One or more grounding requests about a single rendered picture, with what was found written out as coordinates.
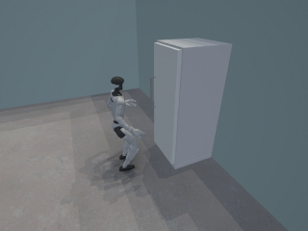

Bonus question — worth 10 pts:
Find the robot right forearm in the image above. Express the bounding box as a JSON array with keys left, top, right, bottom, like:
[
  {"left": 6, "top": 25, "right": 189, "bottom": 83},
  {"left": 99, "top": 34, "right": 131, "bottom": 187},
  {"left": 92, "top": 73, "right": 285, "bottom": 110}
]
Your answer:
[{"left": 116, "top": 116, "right": 135, "bottom": 133}]

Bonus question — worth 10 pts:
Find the fridge door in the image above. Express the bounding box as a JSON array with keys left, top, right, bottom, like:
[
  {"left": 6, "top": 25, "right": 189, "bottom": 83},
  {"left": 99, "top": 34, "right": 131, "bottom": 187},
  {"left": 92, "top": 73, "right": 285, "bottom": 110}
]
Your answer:
[{"left": 154, "top": 42, "right": 182, "bottom": 164}]

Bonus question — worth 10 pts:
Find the robot shin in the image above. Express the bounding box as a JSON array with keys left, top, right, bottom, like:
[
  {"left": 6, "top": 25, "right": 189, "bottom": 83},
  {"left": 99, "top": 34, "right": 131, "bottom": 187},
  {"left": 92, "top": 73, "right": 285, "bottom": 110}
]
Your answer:
[
  {"left": 123, "top": 147, "right": 139, "bottom": 167},
  {"left": 122, "top": 136, "right": 135, "bottom": 156}
]

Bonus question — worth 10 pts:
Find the robot right upper arm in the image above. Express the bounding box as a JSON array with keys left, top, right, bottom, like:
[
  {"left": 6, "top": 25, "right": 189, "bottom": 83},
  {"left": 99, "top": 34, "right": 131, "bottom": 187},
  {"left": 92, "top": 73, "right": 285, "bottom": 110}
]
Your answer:
[{"left": 115, "top": 97, "right": 125, "bottom": 121}]

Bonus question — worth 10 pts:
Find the left robot shin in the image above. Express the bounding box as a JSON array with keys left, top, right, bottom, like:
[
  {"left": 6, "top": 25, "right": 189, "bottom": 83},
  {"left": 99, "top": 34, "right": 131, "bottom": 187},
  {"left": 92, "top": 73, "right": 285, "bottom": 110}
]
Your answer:
[{"left": 122, "top": 136, "right": 135, "bottom": 156}]

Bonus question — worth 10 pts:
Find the robot right hand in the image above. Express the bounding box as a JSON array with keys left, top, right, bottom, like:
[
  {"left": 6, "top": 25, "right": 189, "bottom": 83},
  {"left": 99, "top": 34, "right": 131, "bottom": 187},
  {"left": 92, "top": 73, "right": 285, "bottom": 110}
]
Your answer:
[{"left": 133, "top": 129, "right": 146, "bottom": 139}]

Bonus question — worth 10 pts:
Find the right robot shin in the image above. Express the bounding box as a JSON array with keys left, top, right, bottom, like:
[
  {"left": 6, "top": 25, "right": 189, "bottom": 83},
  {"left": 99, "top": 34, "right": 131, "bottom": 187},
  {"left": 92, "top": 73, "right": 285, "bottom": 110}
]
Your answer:
[{"left": 123, "top": 147, "right": 139, "bottom": 167}]

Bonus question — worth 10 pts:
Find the handle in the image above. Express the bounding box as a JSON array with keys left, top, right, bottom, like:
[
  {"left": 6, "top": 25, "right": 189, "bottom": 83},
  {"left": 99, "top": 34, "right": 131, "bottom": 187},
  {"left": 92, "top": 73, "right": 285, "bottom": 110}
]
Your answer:
[{"left": 150, "top": 76, "right": 156, "bottom": 109}]

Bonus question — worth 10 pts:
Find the robot left hand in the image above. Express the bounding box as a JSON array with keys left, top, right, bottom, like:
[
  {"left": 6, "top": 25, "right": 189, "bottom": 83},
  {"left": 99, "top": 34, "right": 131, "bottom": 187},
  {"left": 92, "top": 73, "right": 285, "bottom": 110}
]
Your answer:
[{"left": 125, "top": 99, "right": 137, "bottom": 107}]

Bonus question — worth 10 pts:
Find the robot left upper arm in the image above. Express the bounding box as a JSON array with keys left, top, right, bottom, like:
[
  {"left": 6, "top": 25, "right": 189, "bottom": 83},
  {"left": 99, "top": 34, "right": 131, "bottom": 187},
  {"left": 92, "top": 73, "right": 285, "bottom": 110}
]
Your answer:
[{"left": 107, "top": 90, "right": 114, "bottom": 108}]

